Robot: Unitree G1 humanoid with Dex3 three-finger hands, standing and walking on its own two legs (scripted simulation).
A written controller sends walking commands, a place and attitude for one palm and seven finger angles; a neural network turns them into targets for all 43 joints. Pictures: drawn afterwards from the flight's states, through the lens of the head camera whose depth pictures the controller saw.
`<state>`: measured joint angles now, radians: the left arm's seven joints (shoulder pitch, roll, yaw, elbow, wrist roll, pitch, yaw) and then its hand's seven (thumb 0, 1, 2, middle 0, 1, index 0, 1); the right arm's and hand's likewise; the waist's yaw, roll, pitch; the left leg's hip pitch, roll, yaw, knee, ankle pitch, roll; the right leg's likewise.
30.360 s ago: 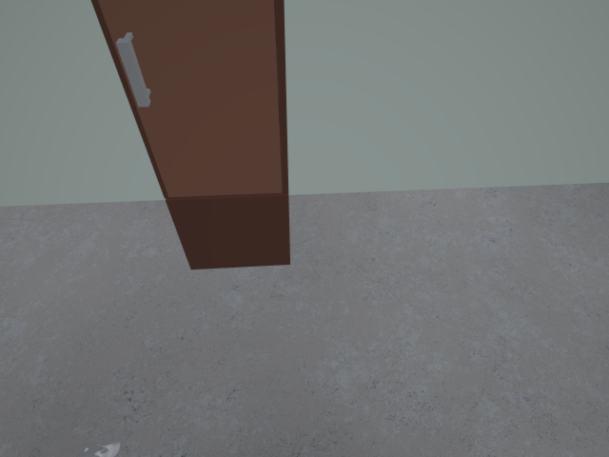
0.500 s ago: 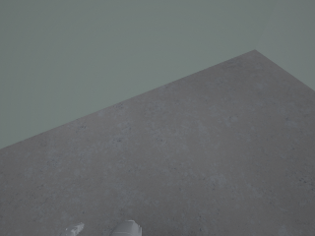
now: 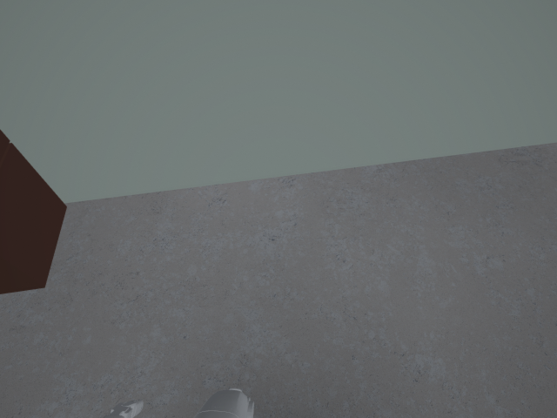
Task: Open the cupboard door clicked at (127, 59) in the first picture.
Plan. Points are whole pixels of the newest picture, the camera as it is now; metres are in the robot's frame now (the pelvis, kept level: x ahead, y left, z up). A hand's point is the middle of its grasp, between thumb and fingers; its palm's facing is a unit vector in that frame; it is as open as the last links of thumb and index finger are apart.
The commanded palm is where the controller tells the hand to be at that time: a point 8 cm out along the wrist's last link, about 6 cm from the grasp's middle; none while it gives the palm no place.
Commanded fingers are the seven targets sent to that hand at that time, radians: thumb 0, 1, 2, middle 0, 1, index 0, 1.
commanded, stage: turn to face it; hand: left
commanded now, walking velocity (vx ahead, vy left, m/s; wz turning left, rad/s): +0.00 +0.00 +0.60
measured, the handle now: out of the picture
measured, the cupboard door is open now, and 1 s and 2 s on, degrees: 49 49 49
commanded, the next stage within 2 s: take the last steps up to it in 1.62 s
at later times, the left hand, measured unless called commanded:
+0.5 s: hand out of the picture +0.06 +0.23 -0.15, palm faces +0.30 -0.91 -0.29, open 7.4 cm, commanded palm none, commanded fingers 0.00 0.90 0.90 -0.20 -0.30 -0.20 -0.30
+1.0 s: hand out of the picture -0.03 +0.23 -0.16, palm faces +0.58 -0.77 -0.27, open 7.4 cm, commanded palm none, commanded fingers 0.00 0.90 0.90 -0.20 -0.30 -0.20 -0.30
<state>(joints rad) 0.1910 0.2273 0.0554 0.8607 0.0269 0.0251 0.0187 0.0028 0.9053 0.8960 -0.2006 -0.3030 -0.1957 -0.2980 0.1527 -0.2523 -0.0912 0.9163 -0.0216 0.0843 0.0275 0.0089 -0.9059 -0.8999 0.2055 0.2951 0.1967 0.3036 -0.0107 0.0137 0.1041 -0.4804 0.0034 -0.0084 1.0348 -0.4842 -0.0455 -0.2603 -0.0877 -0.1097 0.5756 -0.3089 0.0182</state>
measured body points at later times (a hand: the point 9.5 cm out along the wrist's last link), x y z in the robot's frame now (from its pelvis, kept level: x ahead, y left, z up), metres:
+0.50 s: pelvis +0.01 -0.01 -0.01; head +0.06 -0.01 +0.44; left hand +0.04 +0.28 -0.13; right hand +0.16 -0.24 -0.15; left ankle +0.00 +0.12 -0.72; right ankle +0.06 -0.14 -0.74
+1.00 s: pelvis +0.02 -0.01 +0.00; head +0.05 +0.03 +0.45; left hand -0.06 +0.27 -0.14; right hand +0.23 -0.17 -0.14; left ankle -0.02 +0.11 -0.73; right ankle +0.09 -0.13 -0.71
